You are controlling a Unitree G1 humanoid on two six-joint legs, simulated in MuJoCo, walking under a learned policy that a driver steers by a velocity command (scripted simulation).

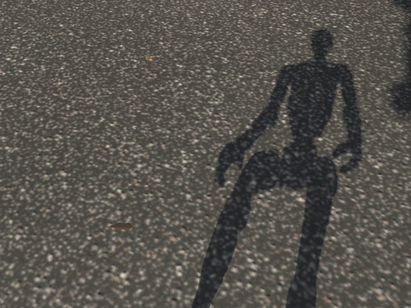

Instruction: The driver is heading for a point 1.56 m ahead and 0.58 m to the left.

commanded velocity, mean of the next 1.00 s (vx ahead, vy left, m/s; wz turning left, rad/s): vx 0.50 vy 0.00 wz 0.54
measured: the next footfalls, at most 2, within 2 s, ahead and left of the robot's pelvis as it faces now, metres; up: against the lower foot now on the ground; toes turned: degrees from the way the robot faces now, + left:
left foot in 0.16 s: +0.27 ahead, +0.13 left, +0.00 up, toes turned +7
right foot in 0.62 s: +0.58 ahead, -0.01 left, +0.00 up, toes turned +26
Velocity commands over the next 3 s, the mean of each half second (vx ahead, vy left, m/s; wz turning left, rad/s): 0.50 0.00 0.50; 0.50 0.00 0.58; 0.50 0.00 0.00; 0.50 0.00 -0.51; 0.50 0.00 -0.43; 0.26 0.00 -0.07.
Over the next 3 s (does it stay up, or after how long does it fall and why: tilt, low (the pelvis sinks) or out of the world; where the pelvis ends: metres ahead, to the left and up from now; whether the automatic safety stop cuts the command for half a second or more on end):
stays up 1.48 0.49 0.00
